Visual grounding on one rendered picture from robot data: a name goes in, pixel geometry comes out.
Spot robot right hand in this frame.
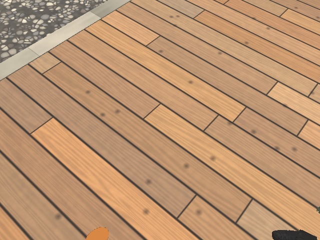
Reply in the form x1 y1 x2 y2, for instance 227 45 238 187
272 229 317 240

